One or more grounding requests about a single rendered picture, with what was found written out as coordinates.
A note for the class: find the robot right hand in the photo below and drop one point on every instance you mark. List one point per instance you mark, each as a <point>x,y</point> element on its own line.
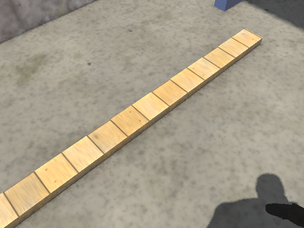
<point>293,213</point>

